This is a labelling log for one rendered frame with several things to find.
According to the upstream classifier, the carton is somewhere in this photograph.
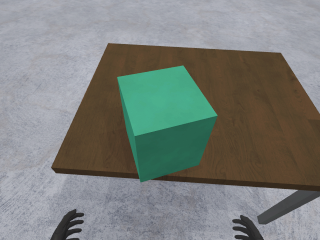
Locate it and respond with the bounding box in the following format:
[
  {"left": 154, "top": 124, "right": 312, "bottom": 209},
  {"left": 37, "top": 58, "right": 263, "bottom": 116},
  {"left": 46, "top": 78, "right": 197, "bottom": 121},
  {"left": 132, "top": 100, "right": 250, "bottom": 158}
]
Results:
[{"left": 117, "top": 65, "right": 218, "bottom": 183}]

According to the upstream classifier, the left robot hand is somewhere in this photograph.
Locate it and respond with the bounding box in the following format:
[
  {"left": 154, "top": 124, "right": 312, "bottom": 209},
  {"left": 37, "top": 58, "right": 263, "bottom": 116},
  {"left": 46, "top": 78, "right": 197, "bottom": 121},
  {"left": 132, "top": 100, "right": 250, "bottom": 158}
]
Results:
[{"left": 50, "top": 209, "right": 84, "bottom": 240}]

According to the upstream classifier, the right robot hand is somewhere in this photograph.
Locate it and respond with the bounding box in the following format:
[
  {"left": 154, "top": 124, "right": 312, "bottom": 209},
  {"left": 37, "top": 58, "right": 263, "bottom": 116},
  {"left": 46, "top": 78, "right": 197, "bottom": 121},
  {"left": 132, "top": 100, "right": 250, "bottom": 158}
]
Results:
[{"left": 232, "top": 215, "right": 264, "bottom": 240}]

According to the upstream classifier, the table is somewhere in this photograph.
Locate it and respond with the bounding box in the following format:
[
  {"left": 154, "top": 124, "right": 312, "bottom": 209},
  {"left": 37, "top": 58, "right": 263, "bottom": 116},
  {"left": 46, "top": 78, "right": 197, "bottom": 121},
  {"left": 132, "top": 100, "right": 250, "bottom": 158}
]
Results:
[{"left": 51, "top": 43, "right": 320, "bottom": 225}]

